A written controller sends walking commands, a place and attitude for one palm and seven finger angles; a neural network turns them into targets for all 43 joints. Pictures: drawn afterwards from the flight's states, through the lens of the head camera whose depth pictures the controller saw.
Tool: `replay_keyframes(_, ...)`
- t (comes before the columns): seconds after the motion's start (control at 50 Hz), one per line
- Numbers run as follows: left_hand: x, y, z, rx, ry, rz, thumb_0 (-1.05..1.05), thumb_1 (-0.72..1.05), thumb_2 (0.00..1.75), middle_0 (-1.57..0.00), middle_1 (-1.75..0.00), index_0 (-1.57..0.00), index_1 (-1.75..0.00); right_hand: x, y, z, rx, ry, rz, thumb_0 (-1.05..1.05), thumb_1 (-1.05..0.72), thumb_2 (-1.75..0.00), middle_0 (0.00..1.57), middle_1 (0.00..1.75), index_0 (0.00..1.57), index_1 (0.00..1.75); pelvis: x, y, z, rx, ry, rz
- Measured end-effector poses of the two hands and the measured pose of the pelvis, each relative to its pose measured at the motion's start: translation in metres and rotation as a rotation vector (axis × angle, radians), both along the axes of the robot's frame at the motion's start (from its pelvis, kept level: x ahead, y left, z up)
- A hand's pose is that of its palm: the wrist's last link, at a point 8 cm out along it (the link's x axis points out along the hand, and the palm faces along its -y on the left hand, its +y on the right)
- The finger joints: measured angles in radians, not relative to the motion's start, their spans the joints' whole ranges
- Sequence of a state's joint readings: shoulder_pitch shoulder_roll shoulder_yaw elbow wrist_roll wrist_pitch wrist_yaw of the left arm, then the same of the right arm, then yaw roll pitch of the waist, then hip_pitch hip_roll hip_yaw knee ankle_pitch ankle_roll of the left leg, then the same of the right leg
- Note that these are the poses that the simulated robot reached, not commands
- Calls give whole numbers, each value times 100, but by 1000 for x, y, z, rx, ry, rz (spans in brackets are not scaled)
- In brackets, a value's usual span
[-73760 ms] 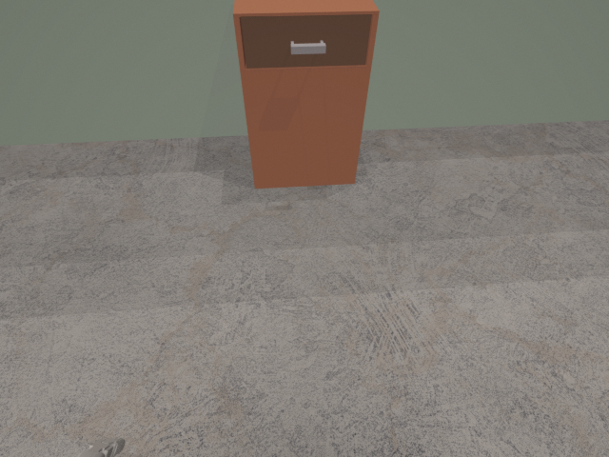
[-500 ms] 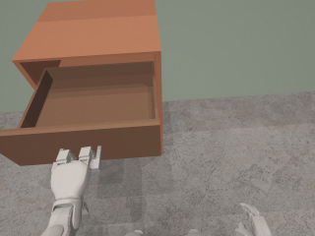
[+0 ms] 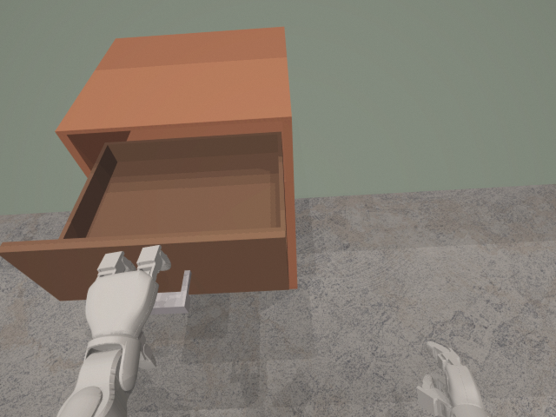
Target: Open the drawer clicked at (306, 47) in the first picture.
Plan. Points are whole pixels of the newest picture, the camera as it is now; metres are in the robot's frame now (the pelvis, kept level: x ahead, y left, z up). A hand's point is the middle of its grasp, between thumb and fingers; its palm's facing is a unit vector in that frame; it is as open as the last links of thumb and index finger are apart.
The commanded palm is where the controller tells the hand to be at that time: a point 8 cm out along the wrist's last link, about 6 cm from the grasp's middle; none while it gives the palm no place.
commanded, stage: lift the hand off the handle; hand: left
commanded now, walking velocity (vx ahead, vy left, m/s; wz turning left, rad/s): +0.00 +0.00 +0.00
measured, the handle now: (154, 290) +0.31 +0.25 -0.04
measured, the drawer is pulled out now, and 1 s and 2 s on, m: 0.30 0.30 0.30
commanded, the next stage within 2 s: draw the hand back to the body in 0.80 s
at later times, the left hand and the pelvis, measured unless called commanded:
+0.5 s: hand (118, 283) +0.26 +0.24 +0.08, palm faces +0.09 -0.07 -0.99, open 13.8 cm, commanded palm +0.24 +0.24 +0.13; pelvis +0.02 +0.00 +0.02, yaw +0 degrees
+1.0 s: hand (114, 273) +0.26 +0.24 +0.10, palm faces +0.06 -0.10 -0.99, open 13.8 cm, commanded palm +0.23 +0.24 +0.16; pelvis +0.01 +0.01 +0.03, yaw +0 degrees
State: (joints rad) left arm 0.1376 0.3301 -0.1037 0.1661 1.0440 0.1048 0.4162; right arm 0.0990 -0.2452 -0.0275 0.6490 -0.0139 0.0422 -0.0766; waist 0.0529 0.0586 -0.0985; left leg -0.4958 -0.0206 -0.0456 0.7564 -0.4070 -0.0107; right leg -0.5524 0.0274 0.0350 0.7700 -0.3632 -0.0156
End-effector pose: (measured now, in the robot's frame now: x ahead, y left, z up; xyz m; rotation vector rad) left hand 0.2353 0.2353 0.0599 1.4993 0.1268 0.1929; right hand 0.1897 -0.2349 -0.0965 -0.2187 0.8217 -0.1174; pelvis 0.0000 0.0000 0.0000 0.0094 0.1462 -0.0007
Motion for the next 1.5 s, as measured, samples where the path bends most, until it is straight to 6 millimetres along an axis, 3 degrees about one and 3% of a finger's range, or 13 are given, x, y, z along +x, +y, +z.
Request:
replay_keyframes(0.24, 10, 3, 27, -1, 7, 6, 0, -49, 30, -31, -120, -34, -122, 18, 14, 10, 33, -15, 31, 1, -90, -90, 20, 30, 21, 30, 7, -1, 10, 3, -39, 2)
replay_keyframes(0.52, 3, 10, 70, -15, -39, 8, 0, -49, 30, -31, -120, -32, -121, 31, 26, 17, 54, -11, 72, 1, -90, -90, 20, 30, 21, 30, 16, 4, 19, -1, -78, 3)
replay_keyframes(0.76, 11, 4, 102, -22, -65, -40, 0, -49, 30, -31, -120, -32, -120, 45, 41, 29, 77, -31, 109, 1, -90, -90, 20, 30, 20, 30, 17, 8, 25, -3, -110, 7)
replay_keyframes(0.98, 7, 3, 96, -37, -13, -47, 0, -49, 30, -31, -120, -31, -120, 41, 43, 31, 83, -21, 126, 1, -90, -90, 20, 30, 21, 30, 15, 7, 28, -4, -114, 3)
replay_keyframes(1.22, -16, 18, 108, -22, -40, 2, 0, -49, 30, -31, -120, -32, -120, 36, 36, 27, 72, -1, 117, 1, -90, -90, 20, 30, 20, 30, 13, 6, 28, -4, -123, 8)
replay_keyframes(1.5, -37, 30, 120, -12, -43, -2, 0, -49, 30, -32, -120, -32, -120, 41, 39, 37, 60, -45, 133, 1, -90, -90, 20, 30, 20, 30, 8, 7, 28, -7, -137, 10)
